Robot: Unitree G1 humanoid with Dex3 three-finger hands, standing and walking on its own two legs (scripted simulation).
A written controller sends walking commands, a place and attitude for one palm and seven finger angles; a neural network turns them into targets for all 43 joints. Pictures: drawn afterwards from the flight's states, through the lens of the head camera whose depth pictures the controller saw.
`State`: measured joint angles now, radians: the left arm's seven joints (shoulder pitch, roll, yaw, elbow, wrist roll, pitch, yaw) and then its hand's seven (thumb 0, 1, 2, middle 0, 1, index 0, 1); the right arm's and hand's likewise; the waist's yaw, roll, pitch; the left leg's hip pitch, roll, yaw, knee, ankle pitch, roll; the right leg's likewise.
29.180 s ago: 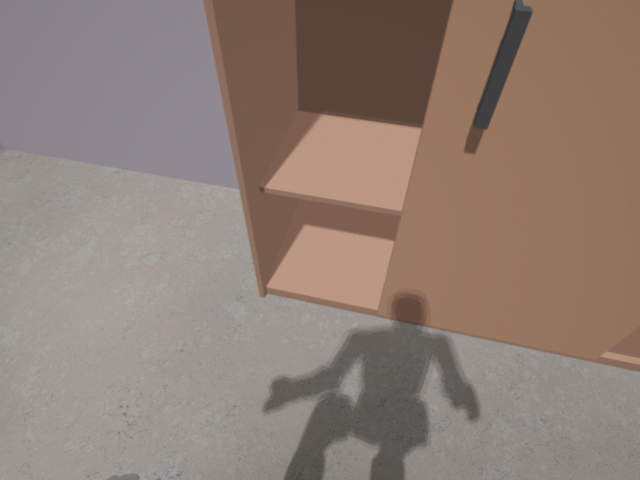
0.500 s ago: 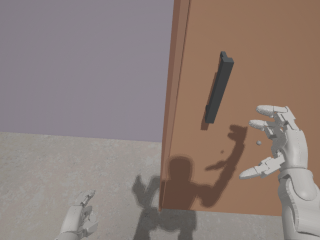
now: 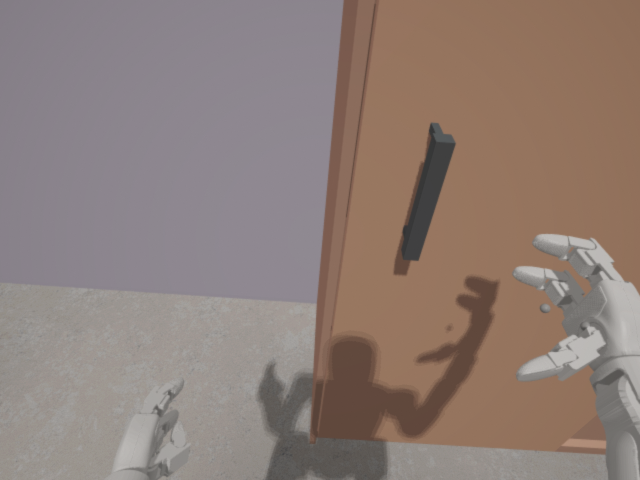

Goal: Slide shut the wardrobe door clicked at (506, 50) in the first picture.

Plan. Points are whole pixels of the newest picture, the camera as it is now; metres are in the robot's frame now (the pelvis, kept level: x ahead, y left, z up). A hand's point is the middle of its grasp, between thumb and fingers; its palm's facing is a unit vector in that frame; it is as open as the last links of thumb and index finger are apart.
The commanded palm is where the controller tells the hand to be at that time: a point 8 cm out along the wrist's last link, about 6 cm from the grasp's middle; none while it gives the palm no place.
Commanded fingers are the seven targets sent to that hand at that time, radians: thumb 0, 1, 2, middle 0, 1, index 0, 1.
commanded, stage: draw the hand back to the body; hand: right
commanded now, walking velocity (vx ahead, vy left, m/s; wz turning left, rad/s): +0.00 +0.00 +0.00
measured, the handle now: (422, 194) +0.44 -0.14 +0.18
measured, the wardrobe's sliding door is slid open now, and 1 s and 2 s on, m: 0.00 0.00 0.00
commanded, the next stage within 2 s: step back with the hand held close in 1.26 s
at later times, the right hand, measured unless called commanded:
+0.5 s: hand (586, 356) +0.21 -0.26 +0.15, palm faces +0.41 +0.87 -0.27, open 12.6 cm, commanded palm +0.16 -0.29 +0.18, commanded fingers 0.00 -0.25 -0.58 0.22 0.68 0.22 0.68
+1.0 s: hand (631, 368) +0.19 -0.29 +0.17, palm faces +0.50 +0.79 -0.35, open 7.9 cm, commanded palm +0.14 -0.31 +0.18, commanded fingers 0.00 -0.90 -0.90 0.20 0.30 0.20 0.30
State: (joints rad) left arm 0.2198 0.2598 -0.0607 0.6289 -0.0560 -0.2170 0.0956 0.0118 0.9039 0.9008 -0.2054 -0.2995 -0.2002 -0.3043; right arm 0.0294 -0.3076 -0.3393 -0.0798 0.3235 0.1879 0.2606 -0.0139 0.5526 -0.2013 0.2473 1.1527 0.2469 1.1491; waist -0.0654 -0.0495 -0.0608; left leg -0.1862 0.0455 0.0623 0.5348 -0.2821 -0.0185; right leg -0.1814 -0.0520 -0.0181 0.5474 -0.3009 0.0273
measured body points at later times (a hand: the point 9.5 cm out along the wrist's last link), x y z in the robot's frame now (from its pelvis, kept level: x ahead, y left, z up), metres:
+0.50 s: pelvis -0.01 -0.01 +0.01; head -0.03 +0.00 +0.45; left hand +0.17 +0.20 -0.08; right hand +0.18 -0.31 +0.17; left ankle +0.01 +0.13 -0.73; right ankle +0.00 -0.14 -0.73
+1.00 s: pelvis +0.00 -0.01 +0.01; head -0.03 +0.00 +0.46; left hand +0.20 +0.21 -0.07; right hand +0.16 -0.32 +0.19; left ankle +0.01 +0.13 -0.73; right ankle +0.00 -0.14 -0.73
